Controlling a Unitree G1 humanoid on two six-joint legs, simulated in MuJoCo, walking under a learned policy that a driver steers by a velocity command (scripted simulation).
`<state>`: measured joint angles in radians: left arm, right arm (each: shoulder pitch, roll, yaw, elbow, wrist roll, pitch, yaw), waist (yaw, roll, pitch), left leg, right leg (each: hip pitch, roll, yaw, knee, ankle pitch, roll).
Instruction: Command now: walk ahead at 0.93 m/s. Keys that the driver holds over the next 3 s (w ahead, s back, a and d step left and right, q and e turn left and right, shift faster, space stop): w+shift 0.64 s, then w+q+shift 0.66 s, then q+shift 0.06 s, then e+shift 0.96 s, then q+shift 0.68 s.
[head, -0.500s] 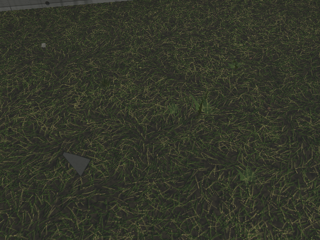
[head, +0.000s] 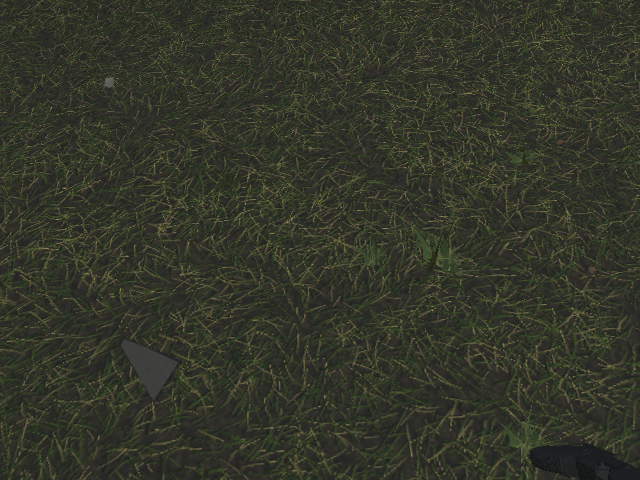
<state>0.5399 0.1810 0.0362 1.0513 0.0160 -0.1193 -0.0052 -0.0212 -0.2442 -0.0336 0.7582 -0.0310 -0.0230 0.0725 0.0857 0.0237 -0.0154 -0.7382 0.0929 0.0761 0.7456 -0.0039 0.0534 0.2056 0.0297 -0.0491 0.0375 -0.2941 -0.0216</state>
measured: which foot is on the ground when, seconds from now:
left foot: up 0.00-0.08, down 0.10-0.60, up 0.62-1.00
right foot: down 0.00-0.10, up 0.12-0.56, down 0.58-1.00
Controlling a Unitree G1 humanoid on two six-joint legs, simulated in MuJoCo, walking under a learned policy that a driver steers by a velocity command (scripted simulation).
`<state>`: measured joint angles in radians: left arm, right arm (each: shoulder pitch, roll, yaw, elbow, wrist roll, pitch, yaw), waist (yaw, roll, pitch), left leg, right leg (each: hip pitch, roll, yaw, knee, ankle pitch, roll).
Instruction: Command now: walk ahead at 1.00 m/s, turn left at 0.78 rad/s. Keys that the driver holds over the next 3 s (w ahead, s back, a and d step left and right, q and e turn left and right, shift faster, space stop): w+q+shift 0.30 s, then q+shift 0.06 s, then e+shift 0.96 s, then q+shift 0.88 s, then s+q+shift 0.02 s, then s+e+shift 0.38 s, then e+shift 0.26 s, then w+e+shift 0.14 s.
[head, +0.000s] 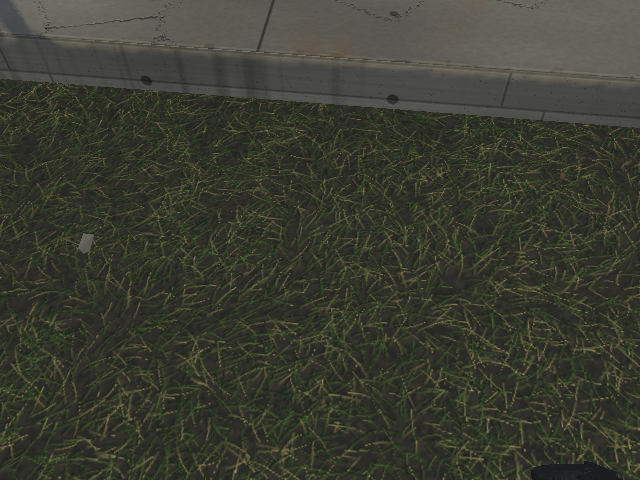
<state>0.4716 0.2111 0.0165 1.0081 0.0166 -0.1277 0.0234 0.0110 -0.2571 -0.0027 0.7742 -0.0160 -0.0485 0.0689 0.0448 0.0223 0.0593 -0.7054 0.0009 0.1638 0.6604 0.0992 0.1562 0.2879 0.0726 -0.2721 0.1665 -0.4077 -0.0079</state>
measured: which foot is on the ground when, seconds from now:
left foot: up 0.00-0.02, down 0.04-0.44, up 0.46-0.82, down 0.84-1.00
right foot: down 0.00-0.04, up 0.06-0.44, down 0.46-0.84, up 0.86-1.00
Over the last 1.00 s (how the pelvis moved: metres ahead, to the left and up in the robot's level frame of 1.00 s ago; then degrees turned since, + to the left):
0.95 0.06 -0.02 12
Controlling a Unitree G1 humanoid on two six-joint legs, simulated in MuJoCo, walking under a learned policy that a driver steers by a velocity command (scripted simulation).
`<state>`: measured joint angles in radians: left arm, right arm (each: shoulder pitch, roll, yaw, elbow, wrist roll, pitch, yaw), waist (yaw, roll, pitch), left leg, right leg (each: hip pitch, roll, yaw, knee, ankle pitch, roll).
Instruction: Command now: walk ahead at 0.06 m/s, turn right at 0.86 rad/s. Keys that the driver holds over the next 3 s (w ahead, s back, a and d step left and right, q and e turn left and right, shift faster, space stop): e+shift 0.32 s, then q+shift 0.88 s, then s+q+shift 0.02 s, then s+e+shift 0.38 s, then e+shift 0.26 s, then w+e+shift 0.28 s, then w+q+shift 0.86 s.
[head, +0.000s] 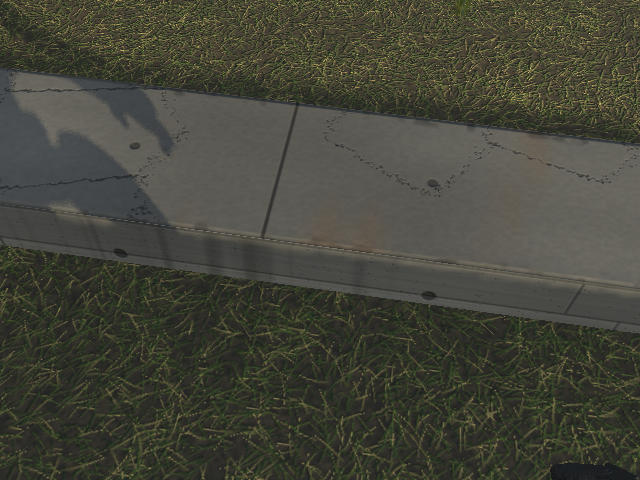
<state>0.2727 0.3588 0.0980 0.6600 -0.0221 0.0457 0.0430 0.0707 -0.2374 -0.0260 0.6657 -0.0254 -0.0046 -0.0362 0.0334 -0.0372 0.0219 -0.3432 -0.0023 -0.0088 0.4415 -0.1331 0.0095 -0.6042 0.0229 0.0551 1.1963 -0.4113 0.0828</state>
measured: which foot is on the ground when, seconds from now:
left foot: down 0.00-0.26, up 0.28-0.76, down 0.78-1.00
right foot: up 0.00-0.24, down 0.26-0.80, up 0.82-1.00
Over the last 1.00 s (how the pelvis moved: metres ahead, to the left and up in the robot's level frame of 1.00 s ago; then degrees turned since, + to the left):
0.64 0.08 0.02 2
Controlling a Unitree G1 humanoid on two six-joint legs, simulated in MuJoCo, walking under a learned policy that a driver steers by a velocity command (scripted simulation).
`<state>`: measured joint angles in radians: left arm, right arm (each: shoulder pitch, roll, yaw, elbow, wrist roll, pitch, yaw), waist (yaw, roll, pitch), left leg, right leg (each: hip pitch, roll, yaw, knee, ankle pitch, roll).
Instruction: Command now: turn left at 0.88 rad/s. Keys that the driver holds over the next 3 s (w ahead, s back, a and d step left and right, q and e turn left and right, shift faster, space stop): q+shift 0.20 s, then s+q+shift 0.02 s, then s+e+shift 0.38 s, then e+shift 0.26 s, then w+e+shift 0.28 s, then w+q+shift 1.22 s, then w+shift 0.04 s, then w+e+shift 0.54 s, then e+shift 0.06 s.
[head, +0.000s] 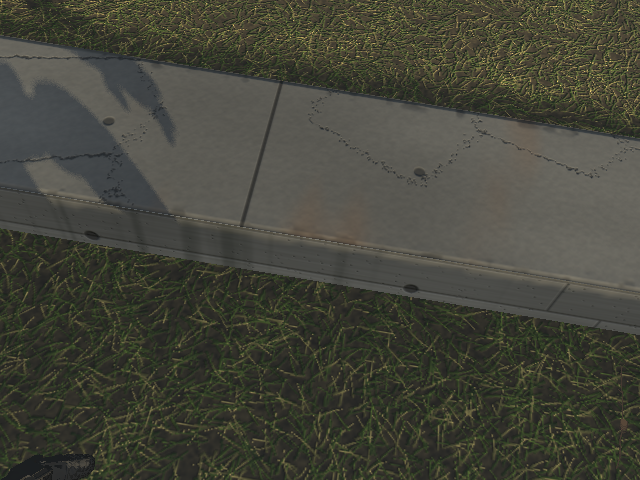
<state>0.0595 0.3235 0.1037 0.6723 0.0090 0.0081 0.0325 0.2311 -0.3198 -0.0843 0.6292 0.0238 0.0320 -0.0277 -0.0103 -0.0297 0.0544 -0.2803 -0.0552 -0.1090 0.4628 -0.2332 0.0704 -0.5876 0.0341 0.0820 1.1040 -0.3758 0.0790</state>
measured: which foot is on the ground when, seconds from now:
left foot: down 0.00-0.34, up 0.36-0.72, down 0.74-1.00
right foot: up 0.00-0.30, down 0.32-0.76, up 0.78-1.00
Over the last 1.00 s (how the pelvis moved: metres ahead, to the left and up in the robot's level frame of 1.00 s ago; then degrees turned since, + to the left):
0.05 -0.01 0.01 2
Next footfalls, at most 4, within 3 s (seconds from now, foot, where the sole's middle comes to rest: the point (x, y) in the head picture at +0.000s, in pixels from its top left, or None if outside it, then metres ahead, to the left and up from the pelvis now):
0.32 right None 0.15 -0.12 -0.78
0.74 left None -0.08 0.08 -0.78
1.36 right None -0.02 -0.28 -0.78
1.84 left None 0.39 -0.28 -0.78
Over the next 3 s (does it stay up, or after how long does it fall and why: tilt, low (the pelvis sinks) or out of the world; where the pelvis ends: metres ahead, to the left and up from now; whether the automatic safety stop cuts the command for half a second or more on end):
stays up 1.20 -0.01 0.14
